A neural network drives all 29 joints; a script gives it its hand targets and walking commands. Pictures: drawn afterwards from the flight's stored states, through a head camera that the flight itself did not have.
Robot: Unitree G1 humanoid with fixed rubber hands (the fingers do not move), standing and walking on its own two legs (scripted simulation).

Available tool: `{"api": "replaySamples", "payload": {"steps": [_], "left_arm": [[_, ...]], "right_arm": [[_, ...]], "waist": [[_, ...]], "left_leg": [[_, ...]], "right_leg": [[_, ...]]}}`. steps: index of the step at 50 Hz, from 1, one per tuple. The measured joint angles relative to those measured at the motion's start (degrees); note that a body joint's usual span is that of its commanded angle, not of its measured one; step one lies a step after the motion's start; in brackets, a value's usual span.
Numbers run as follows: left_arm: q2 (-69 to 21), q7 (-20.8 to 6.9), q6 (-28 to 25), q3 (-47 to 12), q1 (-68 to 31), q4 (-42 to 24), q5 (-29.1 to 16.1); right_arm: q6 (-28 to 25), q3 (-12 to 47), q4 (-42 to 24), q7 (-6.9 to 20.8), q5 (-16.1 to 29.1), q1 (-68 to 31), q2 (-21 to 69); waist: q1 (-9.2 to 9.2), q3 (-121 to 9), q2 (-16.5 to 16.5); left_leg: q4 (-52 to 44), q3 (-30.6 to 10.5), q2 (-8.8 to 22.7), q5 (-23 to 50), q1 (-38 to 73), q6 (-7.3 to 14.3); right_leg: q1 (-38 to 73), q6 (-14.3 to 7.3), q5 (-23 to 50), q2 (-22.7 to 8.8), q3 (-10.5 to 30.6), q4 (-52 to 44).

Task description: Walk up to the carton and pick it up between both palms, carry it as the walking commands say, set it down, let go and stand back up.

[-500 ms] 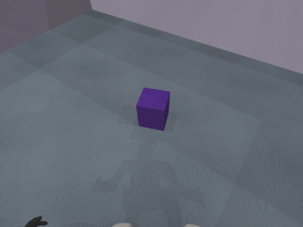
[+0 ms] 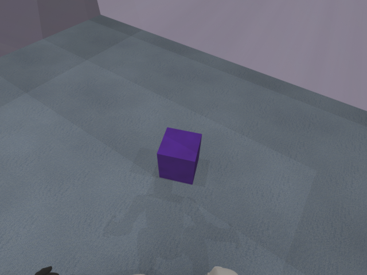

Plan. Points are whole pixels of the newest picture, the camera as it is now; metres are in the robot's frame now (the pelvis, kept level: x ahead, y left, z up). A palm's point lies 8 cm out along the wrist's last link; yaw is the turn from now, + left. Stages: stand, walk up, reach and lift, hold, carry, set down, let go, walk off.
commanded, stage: walk up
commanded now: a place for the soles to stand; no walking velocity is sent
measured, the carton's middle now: (180, 156) +0.83 +0.01 -0.62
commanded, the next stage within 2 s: none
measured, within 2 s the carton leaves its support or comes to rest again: neither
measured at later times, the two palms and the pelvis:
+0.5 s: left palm (35, 225) +0.24 +0.36 -0.09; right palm (303, 234) +0.22 -0.29 -0.07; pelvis +0.16 +0.04 +0.01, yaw -1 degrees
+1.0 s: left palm (46, 197) +0.33 +0.38 -0.11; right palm (271, 187) +0.36 -0.26 -0.10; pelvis +0.27 +0.06 +0.00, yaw +0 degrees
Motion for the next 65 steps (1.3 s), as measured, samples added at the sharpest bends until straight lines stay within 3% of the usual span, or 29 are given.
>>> {"api": "replaySamples", "payload": {"steps": [2, 4, 8, 11, 12, 14, 16, 18, 22, 27, 30, 33, 35, 38, 42, 46, 48, 50, 53, 65], "left_arm": [[-0.13, 0.53, -0.14, -0.13, 0.25, -0.16, -0.46], [-0.34, 0.85, 0.12, -0.18, 0.71, -0.31, -0.43], [0.68, 0.86, 0.39, -0.20, 2.06, -0.71, -0.49], [1.79, 0.66, 0.94, -0.25, 2.84, -0.44, -0.71], [2.16, 0.61, 1.20, -0.31, 3.22, -0.40, -0.80], [2.41, 0.65, 2.07, -0.17, 3.24, 0.18, -1.09], [2.11, 1.08, 3.05, -0.33, 2.43, 1.00, -0.96], [2.07, 1.25, 3.37, -0.52, 1.62, 1.34, -0.87], [1.64, 0.43, 2.86, -0.31, -0.27, 0.82, -1.00], [0.26, -0.83, 2.40, 0.03, -1.01, 0.62, -0.58], [0.18, -0.34, 1.23, 0.62, -0.73, 0.41, 0.10], [-0.10, 0.69, 0.90, 0.20, -1.16, -0.28, -0.54], [-0.29, 1.14, 1.06, -0.10, -1.08, -0.72, -0.68], [0.16, 1.33, 1.59, -0.54, -0.81, -0.78, -0.80], [1.16, 1.87, 3.21, -1.10, -0.96, 0.19, -1.42], [0.69, 2.65, 5.26, -1.34, -2.70, 2.29, -1.64], [0.41, 2.69, 5.08, -1.44, -3.29, 3.50, -1.48], [-0.22, 2.88, 4.62, -1.55, -3.86, 4.80, -1.21], [-0.71, 2.81, 4.46, -2.22, -4.47, 6.77, -0.92], [-2.01, 2.63, 4.39, -3.60, -8.92, 12.81, -1.57]], "right_arm": [[0.82, 0.13, 1.35, -0.26, 0.01, -0.08, 0.14], [0.95, 0.20, 2.24, -0.03, 0.26, -0.31, 0.34], [0.21, 0.31, 2.43, 0.58, 0.00, -1.40, 1.25], [-0.42, 0.16, 1.82, 0.97, 0.03, -2.37, 1.52], [-0.82, 0.04, 1.53, 0.95, -0.04, -2.58, 1.48], [-1.91, -0.17, 0.95, 0.39, -0.49, -3.18, 1.42], [-2.37, -0.03, 0.15, -0.14, -0.07, -3.48, 1.59], [-2.39, 0.28, -0.15, -0.59, 0.37, -3.60, 2.15], [-2.28, 1.00, -0.65, -0.98, 0.21, -2.77, 2.51], [-1.36, 0.70, -0.82, -0.43, -0.25, -0.73, 0.83], [-0.49, 0.31, -0.32, -0.72, 0.15, 0.72, 0.10], [0.66, 0.49, 1.51, -1.32, 0.32, 0.27, 0.43], [0.72, 0.53, 1.97, -1.29, 0.56, -0.20, 0.71], [0.51, 0.40, 2.15, -0.99, 0.27, -1.26, 1.26], [-0.45, 0.28, 2.43, -1.84, -0.27, -2.73, 1.94], [-0.13, 1.54, 3.15, -2.58, -0.20, -5.44, 2.91], [0.29, 2.00, 3.47, -2.73, -0.07, -6.83, 3.39], [0.79, 2.38, 4.24, -2.79, 0.24, -8.03, 3.67], [1.09, 2.81, 5.97, -2.76, 0.52, -9.54, 4.76], [1.26, 3.87, 12.38, -2.60, 0.68, -15.27, 5.57]], "waist": [[0.31, 0.31, 1.31], [0.85, 0.33, 2.40], [2.37, 0.41, 1.76], [3.11, 0.50, 0.82], [3.20, 0.29, 0.34], [3.19, 0.17, -1.03], [2.80, 0.28, -1.35], [2.35, 0.28, -1.88], [1.51, 0.85, -2.97], [0.12, 0.61, -1.52], [-0.19, 0.09, 0.21], [0.28, 1.09, 1.56], [0.97, 1.41, 2.12], [1.89, 1.85, 1.74], [2.42, 2.20, -0.23], [2.38, 2.95, -1.38], [2.14, 2.86, -1.43], [2.18, 2.73, -0.72], [2.51, 1.39, -1.22], [3.02, -0.07, -0.58]], "left_leg": [[9.10, -3.26, -0.98, -0.76, -3.51, 0.15], [11.99, -3.99, -0.91, -0.08, -6.19, -0.03], [5.04, -2.70, -0.56, -0.17, -8.70, -0.32], [-4.85, -1.34, -0.34, 5.79, -7.45, -0.37], [-8.29, -0.69, -0.72, 8.22, -6.35, -0.27], [-7.60, 0.70, -1.92, 11.96, -6.09, -0.76], [-6.08, 1.21, -2.11, 9.52, -5.42, -0.48], [-6.81, 1.63, -1.92, 8.03, -3.73, -0.20], [-9.72, 2.68, -1.70, 7.50, -0.04, -0.62], [-9.09, 3.44, -0.32, 3.96, 3.07, -1.20], [-1.37, 1.62, 0.81, -0.74, 1.58, -0.67], [9.94, -2.34, -0.62, -2.75, -3.09, -0.53], [11.19, -2.57, -0.64, -2.71, -5.63, -0.56], [5.65, -1.67, -0.57, -1.91, -7.30, -0.70], [-5.70, -0.16, -1.87, 10.88, -5.28, -0.74], [-3.17, 0.52, -2.37, 7.11, -5.62, -0.34], [-2.78, 0.34, -2.11, 6.33, -5.69, -0.55], [-2.30, -0.30, -1.45, 5.73, -5.45, -0.99], [-4.14, 0.02, -1.64, 5.91, -4.27, -1.40], [-11.72, 0.27, -1.65, 8.58, 0.85, -1.82]], "right_leg": [[1.59, -0.09, -2.31, 0.48, -1.08, 1.03], [3.98, -0.29, -4.20, 0.76, -1.80, -0.31], [7.19, 0.64, -5.82, -0.62, -1.50, -1.90], [8.95, 1.85, -8.01, -2.10, -1.18, -1.34], [8.90, 2.17, -9.35, -2.80, -0.88, 0.04], [5.88, 0.70, -11.90, -3.79, 1.68, 8.29], [1.50, 0.05, -13.20, -1.76, 4.80, 18.73], [-2.19, -0.09, -12.36, -0.70, 5.17, 23.70], [-5.64, 0.30, -9.94, -1.67, 3.43, 16.95], [-2.96, 0.15, -5.21, -1.63, 1.00, 2.39], [-0.42, 0.03, 0.72, -0.24, 0.05, -0.48], [1.61, 0.12, -2.25, 0.07, -1.23, 1.08], [3.09, 0.39, -3.15, 0.03, -1.57, 0.29], [4.14, 0.98, -4.07, -0.85, -1.37, 0.17], [2.79, 2.31, -7.22, -3.17, -0.12, 5.30], [0.80, 0.50, -16.68, -1.72, 2.93, 9.21], [1.68, 0.34, -12.24, -1.13, 2.75, 6.23], [3.11, 1.99, -5.49, -0.44, 2.29, 3.44], [4.17, 3.71, -6.70, -0.67, 2.48, 1.89], [8.93, 3.39, -4.51, -0.31, 2.32, -5.18]]}}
